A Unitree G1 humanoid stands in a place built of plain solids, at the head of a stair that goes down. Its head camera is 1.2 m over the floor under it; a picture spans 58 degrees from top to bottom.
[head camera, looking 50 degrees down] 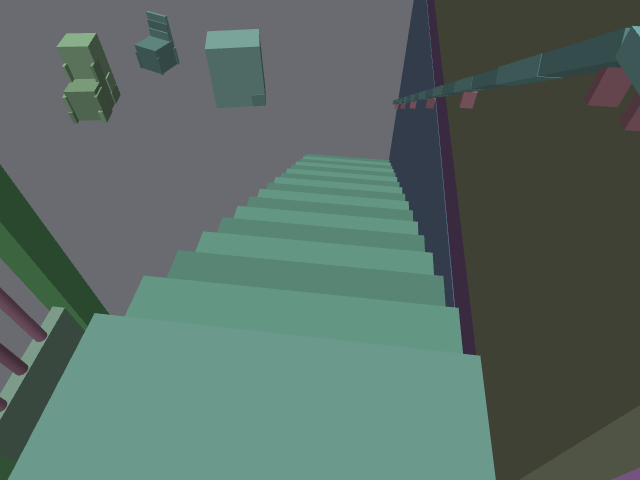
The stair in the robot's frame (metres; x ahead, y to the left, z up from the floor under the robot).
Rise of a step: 0.17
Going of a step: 0.27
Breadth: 1.20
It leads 7 degrees to the right of straight ahead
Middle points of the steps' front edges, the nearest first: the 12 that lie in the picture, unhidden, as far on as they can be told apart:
0.63 0.12 0.00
0.90 0.09 -0.17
1.17 0.06 -0.35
1.43 0.02 -0.52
1.70 -0.01 -0.70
1.97 -0.04 -0.87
2.23 -0.07 -1.05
2.50 -0.11 -1.22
2.77 -0.14 -1.40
3.04 -0.17 -1.57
3.30 -0.20 -1.75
3.57 -0.24 -1.92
